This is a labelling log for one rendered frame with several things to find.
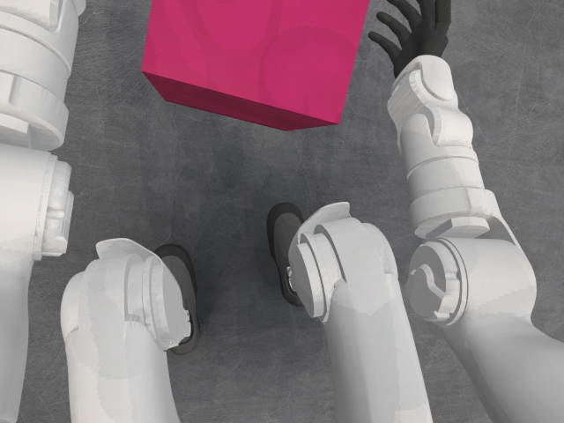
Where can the right robot forearm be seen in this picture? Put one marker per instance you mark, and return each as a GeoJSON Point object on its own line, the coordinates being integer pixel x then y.
{"type": "Point", "coordinates": [434, 142]}

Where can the robot right upper arm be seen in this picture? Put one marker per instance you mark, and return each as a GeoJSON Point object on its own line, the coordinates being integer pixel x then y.
{"type": "Point", "coordinates": [479, 294]}

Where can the robot right shin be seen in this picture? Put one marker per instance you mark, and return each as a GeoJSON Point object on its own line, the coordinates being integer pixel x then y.
{"type": "Point", "coordinates": [332, 212]}

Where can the robot right foot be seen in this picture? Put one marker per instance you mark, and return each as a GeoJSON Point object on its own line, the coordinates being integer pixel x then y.
{"type": "Point", "coordinates": [283, 222]}

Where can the robot left upper arm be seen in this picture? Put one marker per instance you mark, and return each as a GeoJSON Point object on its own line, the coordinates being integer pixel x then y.
{"type": "Point", "coordinates": [35, 217]}

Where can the right robot hand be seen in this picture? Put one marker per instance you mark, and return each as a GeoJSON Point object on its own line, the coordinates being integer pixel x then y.
{"type": "Point", "coordinates": [428, 35]}

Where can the carton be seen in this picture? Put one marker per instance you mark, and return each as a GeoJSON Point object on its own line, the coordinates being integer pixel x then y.
{"type": "Point", "coordinates": [284, 64]}

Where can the left robot forearm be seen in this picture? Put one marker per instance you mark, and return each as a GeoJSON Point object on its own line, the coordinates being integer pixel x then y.
{"type": "Point", "coordinates": [37, 45]}

